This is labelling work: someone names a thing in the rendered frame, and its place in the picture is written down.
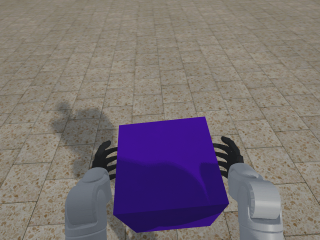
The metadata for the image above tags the left robot forearm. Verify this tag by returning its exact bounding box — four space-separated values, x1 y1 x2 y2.
64 167 112 240

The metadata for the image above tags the carton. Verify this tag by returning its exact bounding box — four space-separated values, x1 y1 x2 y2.
113 116 229 233

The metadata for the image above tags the right robot hand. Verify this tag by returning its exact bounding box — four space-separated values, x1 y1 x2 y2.
213 136 244 178

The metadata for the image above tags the right robot forearm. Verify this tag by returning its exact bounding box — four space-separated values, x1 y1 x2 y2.
227 163 284 240

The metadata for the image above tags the left robot hand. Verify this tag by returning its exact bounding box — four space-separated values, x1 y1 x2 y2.
91 140 118 180

